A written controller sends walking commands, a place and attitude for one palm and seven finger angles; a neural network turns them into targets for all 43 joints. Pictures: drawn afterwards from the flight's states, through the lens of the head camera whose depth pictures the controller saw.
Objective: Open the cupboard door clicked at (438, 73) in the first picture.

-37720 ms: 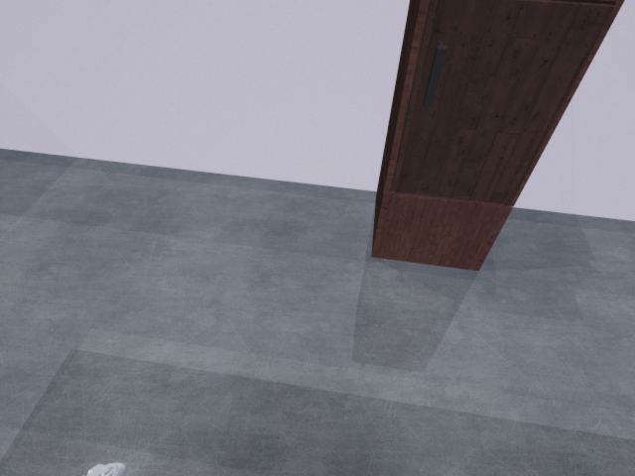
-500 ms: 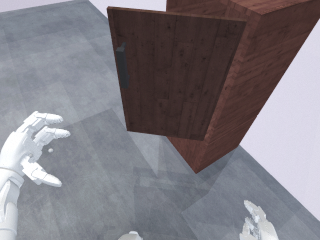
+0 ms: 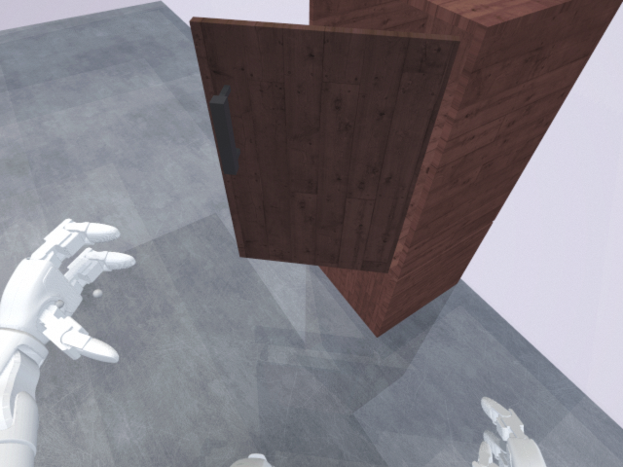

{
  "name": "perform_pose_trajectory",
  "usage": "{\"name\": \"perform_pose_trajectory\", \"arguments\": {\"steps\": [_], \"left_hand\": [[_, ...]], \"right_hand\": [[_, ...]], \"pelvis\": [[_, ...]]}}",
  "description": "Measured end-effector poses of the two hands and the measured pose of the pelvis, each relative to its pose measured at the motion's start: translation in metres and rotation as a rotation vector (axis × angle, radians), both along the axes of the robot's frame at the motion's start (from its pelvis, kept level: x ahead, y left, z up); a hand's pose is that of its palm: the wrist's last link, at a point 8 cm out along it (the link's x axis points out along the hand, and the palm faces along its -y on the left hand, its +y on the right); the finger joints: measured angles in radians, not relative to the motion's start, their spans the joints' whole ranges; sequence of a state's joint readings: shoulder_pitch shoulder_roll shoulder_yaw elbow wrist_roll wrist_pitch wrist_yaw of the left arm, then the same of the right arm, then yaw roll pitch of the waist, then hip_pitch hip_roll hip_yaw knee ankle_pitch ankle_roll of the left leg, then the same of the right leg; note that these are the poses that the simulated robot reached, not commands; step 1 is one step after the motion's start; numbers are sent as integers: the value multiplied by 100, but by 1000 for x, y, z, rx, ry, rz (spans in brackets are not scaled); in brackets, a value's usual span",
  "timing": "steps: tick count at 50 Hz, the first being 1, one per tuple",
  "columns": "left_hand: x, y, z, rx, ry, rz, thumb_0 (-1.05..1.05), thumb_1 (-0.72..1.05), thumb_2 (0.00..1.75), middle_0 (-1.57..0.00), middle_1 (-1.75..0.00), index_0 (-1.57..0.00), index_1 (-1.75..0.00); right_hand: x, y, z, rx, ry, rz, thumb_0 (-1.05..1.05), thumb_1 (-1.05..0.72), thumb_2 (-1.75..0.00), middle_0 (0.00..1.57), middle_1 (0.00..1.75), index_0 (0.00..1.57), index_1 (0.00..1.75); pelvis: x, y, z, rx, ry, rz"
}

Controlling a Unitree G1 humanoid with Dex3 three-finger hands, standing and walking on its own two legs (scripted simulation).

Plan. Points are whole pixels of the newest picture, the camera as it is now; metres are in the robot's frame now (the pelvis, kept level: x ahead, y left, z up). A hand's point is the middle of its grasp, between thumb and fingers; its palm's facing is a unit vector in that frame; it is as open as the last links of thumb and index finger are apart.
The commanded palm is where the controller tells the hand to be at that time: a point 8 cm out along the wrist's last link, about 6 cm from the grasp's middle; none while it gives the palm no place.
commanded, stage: raise the hand with hooked fingers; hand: left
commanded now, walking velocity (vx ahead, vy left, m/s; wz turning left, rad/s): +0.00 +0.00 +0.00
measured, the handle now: (228, 131) +0.63 +0.19 +0.08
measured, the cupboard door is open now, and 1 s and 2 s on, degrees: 49 49 49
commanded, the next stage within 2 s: move the hooked fingers beside the handle in 0.02 s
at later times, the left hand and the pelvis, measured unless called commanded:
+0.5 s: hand (124, 246) +0.35 +0.27 +0.09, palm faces -0.06 -1.00 +0.01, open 14.0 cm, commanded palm +0.34 +0.32 +0.09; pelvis -0.01 +0.00 -0.01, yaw +0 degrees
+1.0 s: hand (152, 198) +0.45 +0.27 +0.09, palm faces -0.05 -1.00 +0.01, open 14.0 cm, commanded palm +0.44 +0.31 +0.08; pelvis +0.00 +0.01 -0.02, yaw -2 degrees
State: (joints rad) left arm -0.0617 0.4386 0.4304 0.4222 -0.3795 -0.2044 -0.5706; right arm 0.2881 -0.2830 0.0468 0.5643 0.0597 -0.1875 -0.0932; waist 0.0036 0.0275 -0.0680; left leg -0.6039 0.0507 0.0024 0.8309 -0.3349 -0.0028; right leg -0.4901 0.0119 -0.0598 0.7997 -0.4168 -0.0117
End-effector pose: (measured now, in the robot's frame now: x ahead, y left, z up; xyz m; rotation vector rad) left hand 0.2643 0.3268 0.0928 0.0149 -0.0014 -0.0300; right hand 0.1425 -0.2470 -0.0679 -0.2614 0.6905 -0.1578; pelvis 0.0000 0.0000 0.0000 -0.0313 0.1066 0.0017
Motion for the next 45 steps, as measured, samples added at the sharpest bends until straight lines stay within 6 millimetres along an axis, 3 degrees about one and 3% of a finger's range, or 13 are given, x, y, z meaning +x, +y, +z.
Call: {"name": "perform_pose_trajectory", "arguments": {"steps": [12,21,34,45], "left_hand": [[7,2,-2,-15,0,8,-1,-50,30,-30,-120,-30,-120],[50,-1,-1,-26,-4,-23,-1,-50,30,-30,-120,-30,-120],[113,-10,-7,-24,20,-36,-1,-50,30,-30,-120,-29,-120],[148,-7,-7,-27,22,-17,-1,-50,30,-30,-120,-30,-120]], "right_hand": [[3,3,-2,-6,-3,17,2,-90,-90,20,30,20,30],[-13,-1,-11,-30,66,-10,1,-90,-90,20,30,20,30],[-61,-8,-28,-34,249,-96,1,-90,-90,20,30,20,30],[-89,-12,-36,-34,369,-161,1,-90,-90,20,30,20,30]], "pelvis": [[-4,0,-2,-3,2,8],[-8,2,-6,-7,26,8],[-2,9,-10,-6,84,-13],[4,10,-14,-9,124,-27]]}}
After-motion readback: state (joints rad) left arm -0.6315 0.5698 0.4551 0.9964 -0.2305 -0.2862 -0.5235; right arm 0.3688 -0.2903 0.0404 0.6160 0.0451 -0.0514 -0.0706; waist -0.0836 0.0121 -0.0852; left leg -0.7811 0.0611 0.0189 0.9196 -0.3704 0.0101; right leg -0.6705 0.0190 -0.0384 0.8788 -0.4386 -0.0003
